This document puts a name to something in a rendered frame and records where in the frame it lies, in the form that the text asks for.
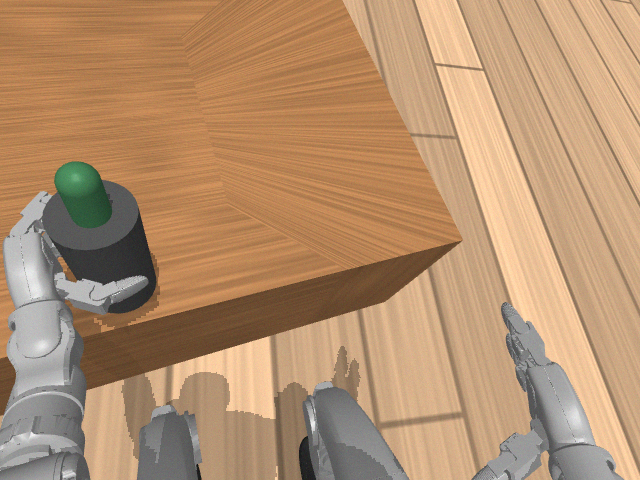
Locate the bottle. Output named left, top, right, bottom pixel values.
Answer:
left=42, top=161, right=156, bottom=314

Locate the right robot hand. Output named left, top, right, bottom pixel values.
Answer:
left=472, top=302, right=596, bottom=480

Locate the left robot hand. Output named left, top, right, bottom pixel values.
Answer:
left=2, top=191, right=149, bottom=315

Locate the right robot foot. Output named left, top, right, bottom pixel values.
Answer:
left=299, top=436, right=316, bottom=480

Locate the left robot arm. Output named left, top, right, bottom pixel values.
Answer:
left=0, top=300, right=91, bottom=480

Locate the right robot arm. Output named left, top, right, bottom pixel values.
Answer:
left=548, top=444, right=624, bottom=480

